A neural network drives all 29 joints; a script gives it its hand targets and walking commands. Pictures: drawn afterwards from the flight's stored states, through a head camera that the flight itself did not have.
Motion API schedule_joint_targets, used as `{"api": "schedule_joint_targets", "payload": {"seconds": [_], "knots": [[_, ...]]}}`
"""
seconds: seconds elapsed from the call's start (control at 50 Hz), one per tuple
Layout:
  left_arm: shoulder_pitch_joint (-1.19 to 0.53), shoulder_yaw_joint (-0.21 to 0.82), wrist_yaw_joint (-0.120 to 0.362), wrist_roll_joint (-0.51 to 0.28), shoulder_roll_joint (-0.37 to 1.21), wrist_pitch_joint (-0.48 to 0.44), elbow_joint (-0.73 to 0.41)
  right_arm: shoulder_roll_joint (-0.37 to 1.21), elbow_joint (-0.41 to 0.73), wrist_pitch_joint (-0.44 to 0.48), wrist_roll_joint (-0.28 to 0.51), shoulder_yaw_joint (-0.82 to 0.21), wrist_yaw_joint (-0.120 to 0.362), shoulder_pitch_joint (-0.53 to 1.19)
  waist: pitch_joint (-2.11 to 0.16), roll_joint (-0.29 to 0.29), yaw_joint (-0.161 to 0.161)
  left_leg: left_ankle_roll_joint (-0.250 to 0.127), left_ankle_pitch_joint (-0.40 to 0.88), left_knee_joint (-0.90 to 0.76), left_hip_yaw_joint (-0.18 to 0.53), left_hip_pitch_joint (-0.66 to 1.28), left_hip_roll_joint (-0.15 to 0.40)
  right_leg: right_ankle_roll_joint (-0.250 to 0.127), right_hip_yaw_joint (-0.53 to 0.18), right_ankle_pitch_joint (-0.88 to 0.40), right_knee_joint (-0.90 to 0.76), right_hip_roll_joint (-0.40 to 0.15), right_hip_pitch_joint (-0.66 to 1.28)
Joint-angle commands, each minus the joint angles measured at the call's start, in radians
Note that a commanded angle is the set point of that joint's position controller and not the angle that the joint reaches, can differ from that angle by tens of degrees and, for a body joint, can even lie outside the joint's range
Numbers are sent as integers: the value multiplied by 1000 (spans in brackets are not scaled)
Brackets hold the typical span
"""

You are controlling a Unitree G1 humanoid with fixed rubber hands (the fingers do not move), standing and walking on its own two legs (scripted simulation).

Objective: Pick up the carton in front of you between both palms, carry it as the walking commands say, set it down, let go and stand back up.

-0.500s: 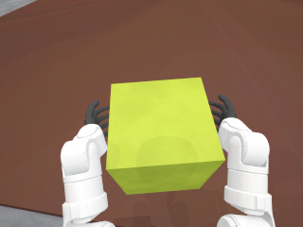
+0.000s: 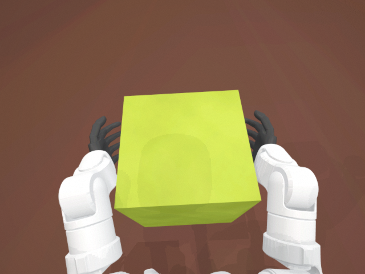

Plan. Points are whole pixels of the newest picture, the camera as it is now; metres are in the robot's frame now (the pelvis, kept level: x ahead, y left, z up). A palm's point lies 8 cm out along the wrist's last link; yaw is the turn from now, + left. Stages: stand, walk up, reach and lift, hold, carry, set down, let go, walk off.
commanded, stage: carry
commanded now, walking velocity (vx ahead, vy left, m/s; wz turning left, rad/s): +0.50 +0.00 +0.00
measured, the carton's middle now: (185, 168) +0.35 -0.02 +0.05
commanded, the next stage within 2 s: none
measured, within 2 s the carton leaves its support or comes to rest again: neither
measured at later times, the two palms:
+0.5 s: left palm (118, 55) +0.61 +0.11 +0.15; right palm (237, 43) +0.64 -0.20 +0.15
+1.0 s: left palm (118, 13) +0.92 +0.13 +0.12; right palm (207, 7) +0.91 -0.17 +0.12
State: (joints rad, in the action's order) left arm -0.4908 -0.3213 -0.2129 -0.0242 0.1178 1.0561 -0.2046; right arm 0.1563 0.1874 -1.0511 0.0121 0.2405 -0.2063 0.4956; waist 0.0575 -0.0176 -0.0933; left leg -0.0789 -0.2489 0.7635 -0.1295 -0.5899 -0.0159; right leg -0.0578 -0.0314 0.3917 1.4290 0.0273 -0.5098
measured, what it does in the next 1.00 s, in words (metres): climbs: right foot, then left foot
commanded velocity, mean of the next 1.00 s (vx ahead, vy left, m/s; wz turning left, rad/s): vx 0.50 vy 0.00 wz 0.00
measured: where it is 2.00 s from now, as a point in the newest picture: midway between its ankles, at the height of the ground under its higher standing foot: (170, 118)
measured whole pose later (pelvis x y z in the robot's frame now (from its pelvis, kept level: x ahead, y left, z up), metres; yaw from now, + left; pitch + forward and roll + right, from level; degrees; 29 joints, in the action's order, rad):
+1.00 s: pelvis +0.60 -0.01 +0.04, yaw -1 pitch +4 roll -1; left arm -0.39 -0.29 -0.17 0.04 0.16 1.04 -0.10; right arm 0.19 0.12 -1.03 -0.05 0.27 -0.17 0.36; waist -0.03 -0.01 -0.02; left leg -0.09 -0.17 0.46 -0.15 -0.38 0.00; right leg -0.01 0.04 0.37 1.16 -0.03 -0.46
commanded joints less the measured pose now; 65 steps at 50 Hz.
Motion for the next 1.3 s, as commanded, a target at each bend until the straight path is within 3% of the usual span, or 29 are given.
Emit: {"api": "schedule_joint_targets", "payload": {"seconds": [0.0, 0.1, 0.16, 0.24, 0.28, 0.3, 0.32, 0.34, 0.36, 0.38, 0.4, 0.42, 0.44, 0.5, 0.58, 0.74, 0.8, 0.82, 0.84, 0.86, 0.88, 0.9, 0.92, 0.94, 0.98, 1.06, 1.14, 1.24, 1.28], "knots": [[-508, 558, -7, -68, 611, -18, -77, 675, 202, 31, 246, -684, 16, 635, -566, 83, 18, -192, 170, -298, 539, 672, 292, -13, -26, 22, 3, -64, -281], [-471, 554, -7, -52, 559, 6, -70, 611, 172, -3, 248, -669, 17, 598, -475, 77, 28, -193, 220, -379, 403, 624, 289, 19, 24, -35, -325, -111, -297], [-475, 561, -2, -57, 553, 38, -45, 583, 99, -33, 199, -613, 8, 548, -433, 140, 33, -152, 315, -402, 251, 556, 242, 29, 83, -203, -551, -104, -185], [-509, 554, 1, -67, 554, 80, 32, 547, -11, -72, 114, -527, -14, 512, -341, 174, 39, -93, 317, -422, 169, 540, 216, 21, 164, -267, -767, -62, -74], [-530, 542, 3, -74, 572, 92, 85, 546, -58, -85, 83, -494, -22, 514, -335, 190, 83, -52, 456, -326, 125, 538, 215, 1, 190, -245, -847, -27, 42], [-534, 535, 3, -77, 583, 95, 119, 552, -83, -91, 70, -483, -25, 514, -365, 163, 126, -17, 523, -192, 68, 505, 192, -1, 233, -250, -914, 12, 187], [-526, 526, 4, -75, 591, 95, 155, 555, -103, -95, 60, -471, -27, 517, -437, 82, 153, 15, 454, 1, 14, 422, 147, 0, 203, -196, -925, 0, 382], [-505, 513, 2, -68, 593, 96, 196, 563, -118, -99, 51, -461, -29, 540, -458, -81, 180, 55, 209, 264, -18, 246, 76, -25, -116, -66, -997, -189, 493], [-548, 515, -1, -69, 607, 93, 205, 585, -125, -102, 50, -454, -29, 560, -453, -286, 142, 73, -235, 441, 45, -63, -61, -116, -575, -128, -1134, -379, 624], [-599, 522, 1, -80, 646, 88, 181, 613, -128, -100, 52, -452, -28, 599, -473, -252, 144, 40, -266, 582, 149, -148, -13, -194, -615, -84, -1115, -392, 642], [-639, 545, 10, -100, 696, 78, 160, 647, -123, -93, 60, -453, -23, 624, -457, -176, 140, 22, -227, 636, 156, -186, 25, -203, -534, -132, -1082, -371, 604], [-675, 572, 21, -120, 744, 65, 134, 685, -117, -80, 69, -458, -18, 654, -435, -77, 133, 15, -176, 593, 166, -186, 60, -181, -438, -165, -1074, -350, 546], [-713, 595, 32, -133, 781, 48, 106, 713, -108, -65, 70, -464, -11, 675, -433, -48, 121, 15, -138, 524, 171, -160, 84, -151, -367, -140, -1089, -327, 502], [-704, 628, 43, -139, 802, 6, 59, 743, -74, -23, 76, -503, -1, 669, -477, -101, 116, 33, -64, 433, 144, -139, 93, -149, -250, -204, -1118, -300, 507], [-593, 644, 30, -123, 740, -20, 10, 699, -32, 7, 88, -539, -1, 582, -476, -60, 133, 70, -15, 254, 108, -233, 108, -174, -165, -405, -1127, -296, 637], [-480, 626, 17, -91, 657, -8, 32, 626, -28, -8, 80, -541, -1, 490, -366, -112, 155, 56, 183, -182, -12, -79, 43, -88, 22, -743, -1102, -211, 671], [-469, 625, 19, -87, 675, -7, 68, 625, -57, -9, 68, -527, 1, 469, -398, -135, 99, 26, 229, -323, -75, 194, -21, -29, 98, -991, -949, -197, 632], [-470, 627, 19, -85, 678, -6, 74, 626, -79, -7, 60, -517, 1, 441, -464, -97, 60, 24, 240, -364, -93, 403, -33, 2, 152, -935, -795, -167, 560], [-489, 628, 18, -79, 677, -6, 76, 630, -94, -5, 49, -507, 2, 414, -539, -10, 31, 2, 211, -335, 85, 656, 99, 40, 161, -637, -576, -145, 353], [-456, 633, 22, -87, 712, 1, 90, 619, -98, -2, 42, -503, -2, 417, -651, 214, 42, -153, 256, -322, 556, 931, 386, 67, 124, -235, -308, -37, 28], [-466, 638, 25, -89, 724, -2, 80, 658, -100, 3, 50, -521, 2, 399, -625, 301, 41, -208, 251, -405, 693, 959, 408, 56, 59, 95, -129, 39, -162], [-469, 649, 29, -92, 768, -7, 67, 699, -57, 10, 74, -542, 13, 404, -586, 234, 45, -195, 251, -404, 618, 916, 386, 33, 9, 77, -74, -24, -223], [-460, 656, 35, -92, 805, -13, 55, 748, -25, 20, 93, -570, 29, 418, -550, 114, 52, -162, 299, -410, 529, 848, 368, 33, 2, 23, -118, -69, -225], [-430, 665, 42, -85, 834, -21, 51, 788, 2, 30, 106, -593, 44, 422, -504, 67, 63, -124, 327, -439, 450, 761, 349, 39, 5, -23, -203, -107, -198], [-340, 693, 55, -67, 862, -39, 34, 822, 43, 49, 119, -637, 68, 379, -490, 104, 84, -84, 295, -498, 352, 688, 320, 59, 36, -70, -319, -121, -131], [-151, 763, 66, -72, 906, -54, -58, 850, 96, 56, 132, -665, 95, 152, -456, 151, 80, -77, 397, -554, 230, 733, 292, 84, 98, -169, -505, -117, -176], [14, 792, 73, -90, 891, -41, -155, 809, 204, 43, 123, -664, 97, -22, -379, 147, 77, -51, 517, -561, 132, 770, 248, 95, 155, -288, -709, -108, -193], [139, 821, 74, -120, 803, 11, -324, 719, 341, -9, 126, -671, 87, -180, -258, 173, 70, -28, 633, -560, 63, 759, 229, 65, 220, -397, -919, -75, -116], [193, 822, 74, -128, 760, 37, -379, 681, 394, -35, 126, -683, 82, -234, -251, 188, 73, -5, 762, -501, 30, 748, 230, 42, 251, -409, -965, -56, -3]]}}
